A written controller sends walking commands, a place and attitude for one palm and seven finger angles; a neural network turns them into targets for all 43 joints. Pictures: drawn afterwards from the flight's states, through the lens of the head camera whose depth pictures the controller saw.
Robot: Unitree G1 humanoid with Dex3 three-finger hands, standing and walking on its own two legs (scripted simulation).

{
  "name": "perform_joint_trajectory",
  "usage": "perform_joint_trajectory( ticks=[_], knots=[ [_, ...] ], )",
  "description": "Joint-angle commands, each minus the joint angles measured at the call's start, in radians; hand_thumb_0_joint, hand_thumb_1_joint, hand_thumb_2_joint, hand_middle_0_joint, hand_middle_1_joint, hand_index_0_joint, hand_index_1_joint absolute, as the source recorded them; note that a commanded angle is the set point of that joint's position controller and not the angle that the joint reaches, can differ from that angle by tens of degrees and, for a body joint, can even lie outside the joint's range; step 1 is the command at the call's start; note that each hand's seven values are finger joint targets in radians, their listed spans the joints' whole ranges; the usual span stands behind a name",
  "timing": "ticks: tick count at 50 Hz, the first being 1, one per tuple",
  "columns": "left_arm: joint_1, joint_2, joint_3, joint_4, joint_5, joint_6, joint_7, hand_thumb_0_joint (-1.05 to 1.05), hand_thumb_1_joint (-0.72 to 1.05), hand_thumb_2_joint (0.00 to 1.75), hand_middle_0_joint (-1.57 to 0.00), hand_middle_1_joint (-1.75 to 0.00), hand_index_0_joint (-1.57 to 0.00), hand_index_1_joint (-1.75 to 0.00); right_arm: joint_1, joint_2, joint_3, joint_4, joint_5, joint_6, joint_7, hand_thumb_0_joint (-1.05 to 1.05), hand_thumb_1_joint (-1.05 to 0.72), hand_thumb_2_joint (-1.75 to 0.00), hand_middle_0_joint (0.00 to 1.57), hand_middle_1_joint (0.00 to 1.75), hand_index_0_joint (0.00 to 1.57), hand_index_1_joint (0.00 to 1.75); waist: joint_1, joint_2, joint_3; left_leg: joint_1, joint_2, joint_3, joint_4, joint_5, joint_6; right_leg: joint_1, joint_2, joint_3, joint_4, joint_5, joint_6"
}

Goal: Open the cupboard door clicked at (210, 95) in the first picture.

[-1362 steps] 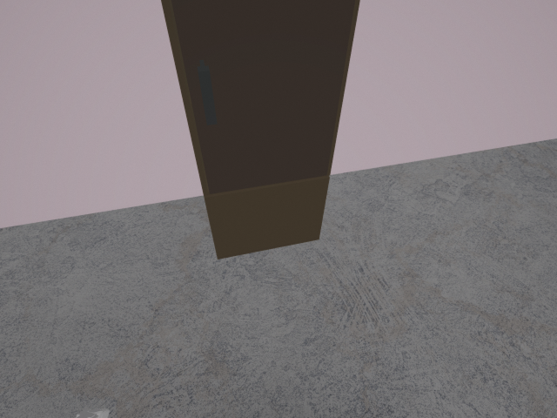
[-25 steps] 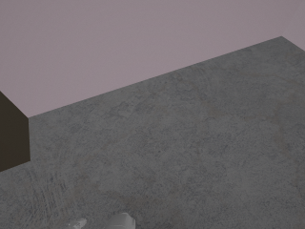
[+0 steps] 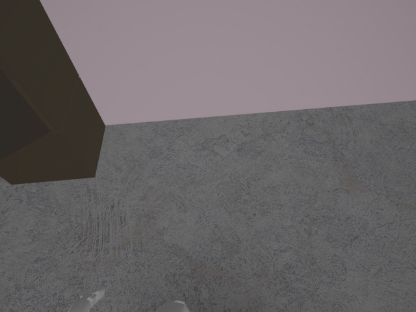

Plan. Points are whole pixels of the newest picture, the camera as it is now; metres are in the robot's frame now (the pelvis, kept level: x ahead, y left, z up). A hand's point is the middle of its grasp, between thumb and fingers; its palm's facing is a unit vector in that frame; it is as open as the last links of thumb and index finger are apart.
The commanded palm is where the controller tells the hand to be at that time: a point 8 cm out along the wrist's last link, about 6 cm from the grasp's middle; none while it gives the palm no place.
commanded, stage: turn to face it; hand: left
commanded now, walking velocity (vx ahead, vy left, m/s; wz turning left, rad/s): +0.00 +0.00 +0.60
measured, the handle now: out of the picture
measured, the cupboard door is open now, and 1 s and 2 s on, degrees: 40 40 40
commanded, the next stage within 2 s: take the last steps up to it in 1.18 s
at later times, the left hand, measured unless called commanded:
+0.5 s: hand out of the picture +0.02 +0.24 -0.16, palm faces +0.34 -0.90 -0.26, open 7.3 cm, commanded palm none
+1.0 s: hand out of the picture -0.04 +0.17 -0.16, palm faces +0.60 -0.77 -0.21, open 7.3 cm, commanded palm none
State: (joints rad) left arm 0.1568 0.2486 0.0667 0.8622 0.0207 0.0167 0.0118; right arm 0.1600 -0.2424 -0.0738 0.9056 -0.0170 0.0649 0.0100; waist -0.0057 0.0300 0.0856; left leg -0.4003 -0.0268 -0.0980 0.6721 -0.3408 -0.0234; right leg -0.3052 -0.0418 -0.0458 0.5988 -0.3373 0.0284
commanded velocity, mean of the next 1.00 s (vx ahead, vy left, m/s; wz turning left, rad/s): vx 0.00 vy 0.00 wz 0.54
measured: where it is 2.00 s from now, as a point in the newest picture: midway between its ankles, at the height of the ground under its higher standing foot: outside the picture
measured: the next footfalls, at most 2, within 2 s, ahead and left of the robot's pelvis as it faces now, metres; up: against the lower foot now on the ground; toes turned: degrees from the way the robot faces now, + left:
left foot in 0.32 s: +0.02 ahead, +0.13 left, +0.00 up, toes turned +18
right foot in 0.66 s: +0.11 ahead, -0.12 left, +0.00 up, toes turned +22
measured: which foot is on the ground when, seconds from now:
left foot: up 0.00-0.30, down 0.32-0.66, up 0.68-1.00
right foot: down 0.00-0.30, up 0.32-0.64, down 0.66-1.00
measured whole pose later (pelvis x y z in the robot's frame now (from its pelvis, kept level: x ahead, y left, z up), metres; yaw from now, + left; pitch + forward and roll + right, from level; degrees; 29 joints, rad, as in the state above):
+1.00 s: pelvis +0.03 -0.02 +0.01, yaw +36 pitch +0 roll +1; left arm 0.24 0.20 0.04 0.91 0.02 0.00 0.02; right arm 0.09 -0.23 -0.06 0.93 -0.01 0.06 0.02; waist 0.01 -0.04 0.12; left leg -0.34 0.01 0.08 0.67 -0.38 -0.04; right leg -0.21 -0.14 -0.22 0.58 -0.36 0.02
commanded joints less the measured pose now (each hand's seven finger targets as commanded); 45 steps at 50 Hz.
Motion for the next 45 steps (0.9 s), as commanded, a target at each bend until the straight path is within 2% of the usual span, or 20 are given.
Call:
perform_joint_trajectory(
  ticks=[1,4,9,11,13,14,15,16,17,19,22,28,31,32,33,34,35,37,40,45],
  knots=[
    [0.068,0.172,0.035,-0.048,0.002,-0.026,0.025,0.0,0.9,0.9,-0.2,-0.3,-0.2,-0.3,-0.088,-0.112,-0.041,-0.1,-0.001,-0.017,0.004,0.0,-0.9,-0.9,0.2,0.3,0.2,0.3,0.025,-0.297,-0.084,-0.228,0.03,0.021,0.544,-0.197,-0.014,0.15,-0.376,0.31,-0.305,0.278,-0.183],
    [0.009,0.123,0.02,-0.066,0.005,-0.029,0.025,0.0,0.9,0.9,-0.2,-0.3,-0.2,-0.3,-0.06,-0.072,-0.023,-0.072,0.003,-0.008,0.02,0.0,-0.9,-0.9,0.2,0.3,0.2,0.3,-0.012,-0.234,-0.096,-0.169,0.057,0.091,0.481,-0.111,-0.04,0.167,-0.281,0.062,-0.231,0.5,-0.141],
    [0.106,0.171,0.036,-0.028,0.009,-0.028,0.021,0.0,0.9,0.9,-0.2,-0.3,-0.2,-0.3,-0.135,-0.039,-0.005,-0.087,0.01,-0.016,0.028,0.0,-0.9,-0.9,0.2,0.3,0.2,0.3,0.049,-0.233,-0.11,-0.075,0.039,0.183,0.166,-0.123,-0.038,0.255,-0.309,-0.003,-0.172,0.636,-0.138],
    [0.11,0.188,0.046,-0.019,0.009,-0.027,0.019,0.0,0.9,0.9,-0.2,-0.3,-0.2,-0.3,-0.113,-0.042,-0.002,-0.086,0.011,-0.025,0.025,0.0,-0.9,-0.9,0.2,0.3,0.2,0.3,0.043,-0.239,-0.133,-0.018,0.029,0.206,0.04,-0.096,-0.029,0.272,-0.321,-0.024,-0.123,0.66,-0.127],
    [0.1,0.185,0.05,-0.012,0.001,-0.024,0.012,0.0,0.9,0.9,-0.2,-0.3,-0.2,-0.3,-0.051,-0.068,-0.009,-0.072,0.006,-0.034,0.022,0.0,-0.9,-0.9,0.2,0.3,0.2,0.3,0.008,-0.191,-0.158,0.133,0.022,0.21,-0.156,0.055,-0.014,0.21,-0.302,-0.081,-0.011,0.594,-0.069],
    [0.088,0.168,0.049,-0.026,-0.009,-0.021,0.007,0.0,0.9,0.9,-0.2,-0.3,-0.2,-0.3,0.029,-0.127,-0.024,-0.055,0.0,-0.044,0.019,0.0,-0.9,-0.9,0.2,0.3,0.2,0.3,-0.04,-0.056,-0.213,0.314,0.086,0.137,-0.252,0.261,0.019,0.089,-0.275,-0.124,0.149,0.483,-0.018],
    [0.074,0.095,0.033,-0.069,-0.016,-0.014,-0.003,0.0,0.9,0.9,-0.2,-0.3,-0.2,-0.3,0.103,-0.252,-0.056,-0.048,-0.01,-0.05,0.011,0.0,-0.9,-0.9,0.2,0.3,0.2,0.3,-0.079,0.265,-0.237,0.484,0.381,-0.266,-0.265,0.669,0.172,-0.227,-0.117,-0.15,0.39,-0.149,0.066],
    [0.002,0.086,0.017,-0.102,-0.004,-0.003,0.005,0.0,0.9,0.9,-0.2,-0.3,-0.2,-0.3,0.17,-0.291,-0.062,-0.026,-0.005,-0.038,0.003,0.0,-0.9,-0.9,0.2,0.3,0.2,0.3,-0.106,0.232,-0.234,0.44,0.472,-0.316,-0.274,0.753,0.271,-0.282,-0.087,-0.034,0.509,-0.357,0.053],
    [-0.04,0.085,0.02,-0.098,-0.003,0.005,0.012,0.0,0.9,0.9,-0.2,-0.3,-0.2,-0.3,0.156,-0.263,-0.058,-0.028,-0.008,-0.041,-0.009,0.0,-0.9,-0.9,0.2,0.3,0.2,0.3,-0.1,0.181,-0.223,0.395,0.422,-0.304,-0.285,0.606,0.265,-0.308,-0.086,0.016,0.565,-0.297,0.05],
    [-0.048,0.084,0.025,-0.062,-0.005,0.008,0.005,0.0,0.9,0.9,-0.2,-0.3,-0.2,-0.3,0.049,-0.21,-0.044,-0.057,-0.01,-0.045,-0.025,0.0,-0.9,-0.9,0.2,0.3,0.2,0.3,-0.055,0.193,-0.141,0.258,0.333,-0.22,-0.31,0.493,0.217,-0.292,-0.091,0.057,0.584,-0.172,0.057],
    [-0.006,0.072,0.025,-0.033,-0.005,0.011,-0.004,0.0,0.9,0.9,-0.2,-0.3,-0.2,-0.3,0.022,-0.184,-0.032,-0.058,-0.009,-0.055,-0.027,0.0,-0.9,-0.9,0.2,0.3,0.2,0.3,-0.018,0.112,-0.148,0.28,0.259,-0.134,-0.293,0.567,0.181,-0.243,-0.06,0.044,0.493,-0.1,0.058],
    [-0.019,0.066,0.018,-0.051,-0.01,0.007,-0.002,0.0,0.9,0.9,-0.2,-0.3,-0.2,-0.3,0.008,-0.194,-0.043,-0.056,-0.013,-0.041,-0.02,0.0,-0.9,-0.9,0.2,0.3,0.2,0.3,-0.018,0.132,-0.143,0.194,0.231,-0.19,-0.277,0.468,0.176,-0.069,0.007,0.014,0.197,-0.11,0.046],
    [0.096,0.087,0.027,-0.028,-0.013,-0.008,0.004,0.0,0.9,0.9,-0.2,-0.3,-0.2,-0.3,-0.059,-0.184,-0.046,-0.078,-0.003,-0.032,-0.017,0.0,-0.9,-0.9,0.2,0.3,0.2,0.3,0.045,0.098,-0.154,0.045,0.172,-0.189,-0.186,0.35,0.122,0.182,0.02,0.0,-0.113,0.081,0.035],
    [0.133,0.148,0.041,-0.025,-0.002,-0.02,0.012,0.0,0.9,0.9,-0.2,-0.3,-0.2,-0.3,-0.054,-0.136,-0.041,-0.087,0.007,-0.033,-0.011,0.0,-0.9,-0.9,0.2,0.3,0.2,0.3,0.063,-0.061,-0.17,-0.083,0.085,-0.118,-0.062,0.162,0.06,0.312,-0.119,0.134,-0.263,0.089,-0.001],
    [0.142,0.238,0.055,-0.03,0.012,-0.026,0.02,0.0,0.9,0.9,-0.2,-0.3,-0.2,-0.3,-0.057,-0.079,-0.031,-0.11,0.011,-0.033,-0.002,0.0,-0.9,-0.9,0.2,0.3,0.2,0.3,0.074,-0.339,-0.152,-0.221,-0.059,0.066,0.188,-0.217,-0.02,0.34,-0.392,0.394,-0.335,0.188,-0.119],
    [0.126,0.22,0.043,-0.038,0.004,-0.027,0.024,0.0,0.9,0.9,-0.2,-0.3,-0.2,-0.3,-0.058,-0.117,-0.036,-0.1,-0.001,-0.026,0.0,0.0,-0.9,-0.9,0.2,0.3,0.2,0.3,0.062,-0.274,-0.134,-0.2,-0.009,0.024,0.417,-0.271,-0.011,0.22,-0.458,0.393,-0.328,0.251,-0.189],
    [0.081,0.18,0.036,-0.043,-0.001,-0.028,0.027,0.0,0.9,0.9,-0.2,-0.3,-0.2,-0.3,-0.072,-0.108,-0.039,-0.083,-0.002,-0.018,0.002,0.0,-0.9,-0.9,0.2,0.3,0.2,0.3,0.036,-0.284,-0.101,-0.211,0.017,0.013,0.532,-0.222,-0.016,0.176,-0.393,0.342,-0.3,0.321,-0.184],
    [0.014,0.119,0.016,-0.057,-0.005,-0.03,0.024,0.0,0.9,0.9,-0.2,-0.3,-0.2,-0.3,-0.044,-0.09,-0.03,-0.055,-0.002,-0.009,0.012,0.0,-0.9,-0.9,0.2,0.3,0.2,0.3,-0.007,-0.256,-0.086,-0.211,0.051,0.051,0.581,-0.107,-0.037,0.183,-0.291,0.119,-0.242,0.498,-0.146],
    [0.054,0.12,0.018,-0.047,0.0,-0.033,0.025,0.0,0.9,0.9,-0.2,-0.3,-0.2,-0.3,-0.073,-0.058,-0.017,-0.05,0.004,-0.006,0.02,0.0,-0.9,-0.9,0.2,0.3,0.2,0.3,0.013,-0.241,-0.099,-0.157,0.05,0.116,0.424,-0.099,-0.048,0.227,-0.273,0.017,-0.217,0.622,-0.126],
    [0.139,0.164,0.034,-0.002,0.008,-0.034,0.022,0.0,0.9,0.9,-0.2,-0.3,-0.2,-0.3,-0.13,-0.027,0.003,-0.06,0.009,-0.019,0.021,0.0,-0.9,-0.9,0.2,0.3,0.2,0.3,0.054,-0.228,-0.109,-0.065,0.028,0.183,0.134,-0.126,-0.032,0.292,-0.302,0.0,-0.165,0.738,-0.139]
  ],
)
